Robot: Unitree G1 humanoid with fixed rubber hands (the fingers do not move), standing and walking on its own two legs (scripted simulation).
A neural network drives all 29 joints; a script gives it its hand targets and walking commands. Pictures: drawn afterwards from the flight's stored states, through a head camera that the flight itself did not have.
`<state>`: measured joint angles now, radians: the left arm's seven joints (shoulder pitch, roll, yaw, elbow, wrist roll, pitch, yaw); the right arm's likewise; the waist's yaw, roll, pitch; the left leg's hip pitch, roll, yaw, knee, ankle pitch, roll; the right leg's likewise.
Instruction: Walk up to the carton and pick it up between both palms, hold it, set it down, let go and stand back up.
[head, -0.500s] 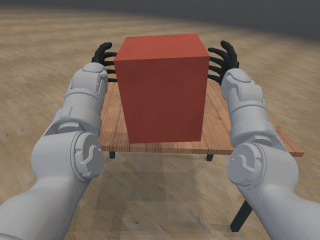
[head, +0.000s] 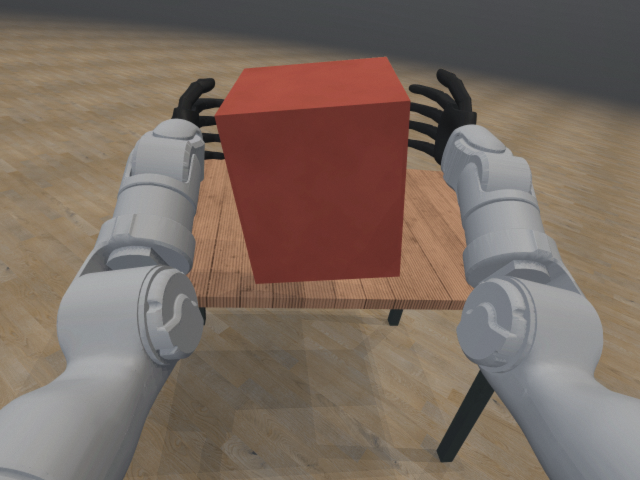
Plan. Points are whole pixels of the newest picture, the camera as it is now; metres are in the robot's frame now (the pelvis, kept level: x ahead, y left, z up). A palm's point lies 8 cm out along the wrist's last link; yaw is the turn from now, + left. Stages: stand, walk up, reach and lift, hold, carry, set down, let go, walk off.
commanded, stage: hold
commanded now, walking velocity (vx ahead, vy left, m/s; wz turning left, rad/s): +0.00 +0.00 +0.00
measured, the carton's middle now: (320, 170) +0.48 +0.01 +0.25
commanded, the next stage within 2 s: set down in 0.70 s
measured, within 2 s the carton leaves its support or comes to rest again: neither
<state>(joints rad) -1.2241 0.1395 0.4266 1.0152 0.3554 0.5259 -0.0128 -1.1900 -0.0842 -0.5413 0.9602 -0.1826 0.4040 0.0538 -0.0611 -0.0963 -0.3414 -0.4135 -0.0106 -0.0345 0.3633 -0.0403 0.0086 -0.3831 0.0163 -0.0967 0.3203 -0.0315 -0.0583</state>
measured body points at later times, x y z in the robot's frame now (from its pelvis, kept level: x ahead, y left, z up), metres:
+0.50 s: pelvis +0.00 +0.00 +0.00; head -0.10 +0.04 +0.43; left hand +0.40 +0.21 +0.34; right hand +0.40 -0.10 +0.36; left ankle +0.09 +0.11 -0.74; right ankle +0.08 -0.10 -0.74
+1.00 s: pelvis -0.03 +0.01 +0.00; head -0.02 +0.02 +0.45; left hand +0.45 +0.11 +0.23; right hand +0.42 -0.19 +0.25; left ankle +0.09 +0.11 -0.74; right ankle +0.08 -0.10 -0.74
